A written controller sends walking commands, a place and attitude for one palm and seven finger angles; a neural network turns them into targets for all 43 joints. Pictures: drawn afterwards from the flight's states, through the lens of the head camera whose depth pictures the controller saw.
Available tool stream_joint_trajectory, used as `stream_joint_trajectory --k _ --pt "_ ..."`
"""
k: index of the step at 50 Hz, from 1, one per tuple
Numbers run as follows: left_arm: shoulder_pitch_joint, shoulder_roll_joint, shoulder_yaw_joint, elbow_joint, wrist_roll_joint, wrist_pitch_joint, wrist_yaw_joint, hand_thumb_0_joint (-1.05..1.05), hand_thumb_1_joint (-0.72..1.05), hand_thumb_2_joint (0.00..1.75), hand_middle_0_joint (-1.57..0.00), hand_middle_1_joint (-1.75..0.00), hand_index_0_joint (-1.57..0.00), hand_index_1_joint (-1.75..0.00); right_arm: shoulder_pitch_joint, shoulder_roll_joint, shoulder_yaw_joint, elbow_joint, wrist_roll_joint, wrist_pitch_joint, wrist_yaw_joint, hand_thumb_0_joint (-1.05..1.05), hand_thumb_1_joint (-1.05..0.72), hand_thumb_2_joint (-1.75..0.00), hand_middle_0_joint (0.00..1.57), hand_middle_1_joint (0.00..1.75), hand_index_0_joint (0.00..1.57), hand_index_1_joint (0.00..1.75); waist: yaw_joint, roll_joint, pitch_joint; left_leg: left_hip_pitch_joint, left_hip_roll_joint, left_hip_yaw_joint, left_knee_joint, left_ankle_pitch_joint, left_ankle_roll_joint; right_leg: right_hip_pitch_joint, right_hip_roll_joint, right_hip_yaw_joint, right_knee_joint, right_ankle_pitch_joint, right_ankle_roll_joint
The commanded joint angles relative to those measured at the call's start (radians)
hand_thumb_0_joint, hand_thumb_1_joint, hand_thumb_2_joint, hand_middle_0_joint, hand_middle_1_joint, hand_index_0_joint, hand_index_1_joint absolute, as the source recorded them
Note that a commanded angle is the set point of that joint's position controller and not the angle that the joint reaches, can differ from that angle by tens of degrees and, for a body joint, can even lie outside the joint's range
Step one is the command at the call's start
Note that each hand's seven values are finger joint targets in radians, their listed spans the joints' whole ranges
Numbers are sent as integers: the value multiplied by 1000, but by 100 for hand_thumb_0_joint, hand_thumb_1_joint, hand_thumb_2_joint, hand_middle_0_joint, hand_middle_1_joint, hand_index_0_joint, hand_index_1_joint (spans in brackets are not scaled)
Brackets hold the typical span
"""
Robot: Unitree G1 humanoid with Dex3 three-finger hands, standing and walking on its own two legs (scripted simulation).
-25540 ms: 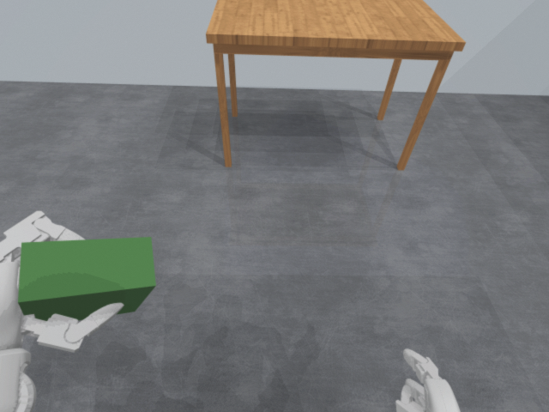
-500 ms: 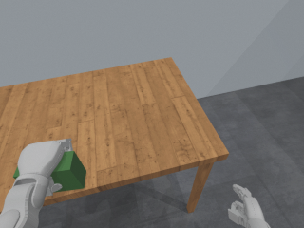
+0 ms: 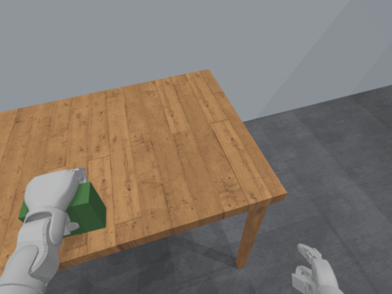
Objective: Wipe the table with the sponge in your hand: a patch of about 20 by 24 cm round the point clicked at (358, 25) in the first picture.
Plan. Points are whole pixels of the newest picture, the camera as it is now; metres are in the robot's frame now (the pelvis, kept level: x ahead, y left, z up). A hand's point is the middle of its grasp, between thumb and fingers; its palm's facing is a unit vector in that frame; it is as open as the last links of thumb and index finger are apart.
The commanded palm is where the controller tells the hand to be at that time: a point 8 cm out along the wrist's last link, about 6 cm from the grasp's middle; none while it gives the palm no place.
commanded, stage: wipe forward along the first lane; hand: left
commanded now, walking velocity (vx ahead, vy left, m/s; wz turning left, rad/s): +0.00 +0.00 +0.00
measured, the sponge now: (71, 216) +0.25 +0.32 -0.01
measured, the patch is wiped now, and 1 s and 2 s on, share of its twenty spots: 0.10 0.50 0.55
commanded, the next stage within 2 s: slide across to the middle lane in 1.16 s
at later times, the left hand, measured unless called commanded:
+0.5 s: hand (61, 189) +0.29 +0.34 +0.04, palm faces -0.12 -0.03 -0.99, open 9.3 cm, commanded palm +0.28 +0.35 +0.08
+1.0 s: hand (61, 167) +0.35 +0.37 +0.04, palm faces -0.15 +0.00 -0.99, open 9.3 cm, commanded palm +0.34 +0.38 +0.08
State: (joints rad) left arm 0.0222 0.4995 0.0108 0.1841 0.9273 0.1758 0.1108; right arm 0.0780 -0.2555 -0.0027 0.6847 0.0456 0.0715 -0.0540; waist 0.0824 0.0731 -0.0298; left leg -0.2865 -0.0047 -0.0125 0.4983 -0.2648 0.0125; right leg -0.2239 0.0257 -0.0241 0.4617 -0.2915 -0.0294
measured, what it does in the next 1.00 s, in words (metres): stands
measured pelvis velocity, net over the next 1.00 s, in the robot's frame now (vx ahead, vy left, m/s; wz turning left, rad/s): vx -0.02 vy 0.01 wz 0.00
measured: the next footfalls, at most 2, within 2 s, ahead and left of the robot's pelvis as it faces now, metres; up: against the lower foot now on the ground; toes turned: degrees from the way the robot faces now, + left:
none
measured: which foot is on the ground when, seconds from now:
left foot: down 0.00-1.00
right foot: down 0.00-1.00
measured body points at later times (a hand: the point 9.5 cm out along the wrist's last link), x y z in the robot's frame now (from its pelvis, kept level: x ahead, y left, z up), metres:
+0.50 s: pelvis -0.01 +0.00 +0.00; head +0.02 -0.02 +0.44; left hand +0.29 +0.34 +0.09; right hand +0.17 -0.24 -0.12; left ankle -0.01 +0.11 -0.74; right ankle -0.03 -0.10 -0.74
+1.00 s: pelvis -0.02 +0.01 -0.01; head +0.03 +0.00 +0.43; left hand +0.35 +0.37 +0.09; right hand +0.06 -0.28 -0.14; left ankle -0.01 +0.11 -0.74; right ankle -0.03 -0.10 -0.74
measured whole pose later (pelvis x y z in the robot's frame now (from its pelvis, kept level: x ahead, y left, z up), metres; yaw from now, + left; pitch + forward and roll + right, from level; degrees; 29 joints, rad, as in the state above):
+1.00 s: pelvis -0.02 +0.01 -0.01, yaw +0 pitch +11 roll -2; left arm -0.54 0.67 0.10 0.92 1.02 -0.05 0.14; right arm 0.25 -0.31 -0.04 0.74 0.07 0.12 -0.05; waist -0.01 0.06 -0.09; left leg -0.55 0.01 -0.02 0.64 -0.28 0.02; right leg -0.47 0.04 -0.04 0.57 -0.29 -0.02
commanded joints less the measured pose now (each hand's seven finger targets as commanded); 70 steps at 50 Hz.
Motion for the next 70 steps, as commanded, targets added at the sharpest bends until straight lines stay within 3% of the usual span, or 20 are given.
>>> stream_joint_trajectory --k 1,5,6,8,14,18,19,22,23,33,34,38,42,48,51,53,59,62,63,70 --pt "-173 323 196 -145 29 35 65 0 10 130 -120 -160 -120 -160 -127 -143 -51 -152 5 -33 -6 0 -90 -90 20 30 20 30 22 -16 -253 99 -35 -26 -15 365 36 105 -3 47 -20 435 -37" --pt "-208 308 169 -71 30 54 56 0 10 130 -120 -160 -120 -160 -114 -149 -51 -140 13 -27 -6 0 -90 -90 20 30 20 30 3 -35 -195 80 -34 -22 -18 324 41 61 1 40 -31 382 -35" --pt "-231 282 142 -72 21 48 48 0 10 130 -120 -160 -120 -160 -115 -150 -53 -141 14 -29 -7 0 -90 -90 20 30 20 30 -6 -37 -199 85 -33 -19 -18 316 43 58 -2 36 -35 384 -31" --pt "-267 319 165 -54 15 35 36 0 10 130 -120 -160 -120 -160 -127 -156 -51 -133 18 -31 -14 0 -90 -90 20 30 20 30 -9 -28 -196 84 -37 -20 -18 298 46 48 3 49 -41 356 -34" --pt "-384 301 113 37 55 -10 21 0 10 130 -120 -160 -120 -160 -66 -159 -60 -113 11 -30 -18 0 -90 -90 20 30 20 30 -28 -14 -209 82 -36 -21 -5 265 52 -11 7 17 -37 281 -37" --pt "-424 320 142 106 62 -45 29 0 10 130 -120 -160 -120 -160 -58 -163 -62 -104 16 -27 -18 0 -90 -90 20 30 20 30 -27 -58 -220 53 -33 -22 1 256 48 -33 11 28 -28 273 -40" --pt "-432 283 104 121 59 -49 30 0 10 130 -120 -160 -120 -160 -37 -162 -67 -104 12 -25 -19 0 -90 -90 20 30 20 30 -37 -55 -236 57 -32 -15 9 249 50 -34 7 14 -25 274 -34" --pt "-505 294 96 227 64 -53 33 0 10 130 -120 -160 -120 -160 -20 -167 -63 -92 17 -19 -17 0 -90 -90 20 30 20 30 -53 -102 -196 4 -30 -16 9 188 48 -78 5 10 -27 216 -27" --pt "-533 334 133 242 64 -64 36 0 10 130 -120 -160 -120 -160 -29 -170 -61 -90 22 -23 -18 0 -90 -90 20 30 20 30 -49 -84 -192 0 -29 -15 10 182 50 -89 7 22 -28 201 -32" --pt "-721 421 148 459 117 -125 45 0 10 130 -120 -160 -120 -160 53 -182 -63 -71 19 -1 -18 0 -90 -90 20 30 20 30 -71 -55 -247 -77 -30 -9 53 146 56 -130 3 26 0 175 -29" --pt "-742 388 108 476 119 -128 45 0 10 130 -120 -160 -120 -160 75 -181 -66 -70 17 1 -16 0 -90 -90 20 30 20 30 -83 -49 -254 -75 -29 -6 62 140 57 -135 2 13 6 172 -26" --pt "-733 458 175 524 104 -153 51 0 10 130 -120 -160 -120 -160 88 -188 -69 -71 22 9 -13 0 -90 -90 20 30 20 30 -65 -41 -304 -93 -26 -8 66 157 57 -104 4 27 13 199 -29" --pt "-790 422 125 582 106 -166 61 0 10 130 -120 -160 -120 -160 120 -192 -75 -63 23 14 -7 0 -90 -90 20 30 20 30 -96 -78 -271 -116 -21 -3 75 122 60 -142 4 20 10 175 -18" --pt "-857 501 177 639 126 -199 88 0 10 130 -120 -160 -120 -160 151 -203 -80 -42 25 17 -3 0 -90 -90 20 30 20 30 -99 -56 -282 -137 -16 -12 79 119 62 -173 13 25 21 148 -27" --pt "-902 484 137 685 138 -194 97 0 10 130 -120 -160 -120 -160 174 -206 -81 -38 26 17 3 0 -90 -90 20 30 20 30 -119 -53 -268 -148 -15 -6 85 90 62 -200 12 21 19 119 -22" --pt "-928 541 179 697 139 -196 100 0 10 130 -120 -160 -120 -160 175 -209 -78 -32 27 18 1 0 -90 -90 20 30 20 30 -111 -38 -292 -152 -12 -12 83 99 62 -192 14 26 26 121 -27" --pt "-979 492 111 744 152 -190 91 0 10 130 -120 -160 -120 -160 212 -207 -78 -32 23 22 7 0 -90 -90 20 30 20 30 -130 -7 -322 -121 -8 -24 99 121 60 -236 22 8 42 116 -29" --pt "-1023 525 120 765 151 -185 88 0 10 130 -120 -160 -120 -160 218 -213 -75 -32 26 25 6 0 -90 -90 20 30 20 30 -145 -33 -314 -140 -6 -21 101 104 60 -241 21 12 35 110 -22" --pt "-1022 548 153 754 141 -197 85 0 10 130 -120 -160 -120 -160 215 -211 -74 -30 25 22 2 0 -90 -90 20 30 20 30 -129 -18 -340 -131 -3 -25 94 125 59 -228 22 15 41 124 -28" --pt "-984 412 76 651 107 -210 84 0 10 130 -120 -160 -120 -160 220 -191 -88 -40 21 27 12 0 -90 -90 20 30 20 30 -123 26 -397 -1 8 -36 103 259 49 -223 30 -2 42 198 -32"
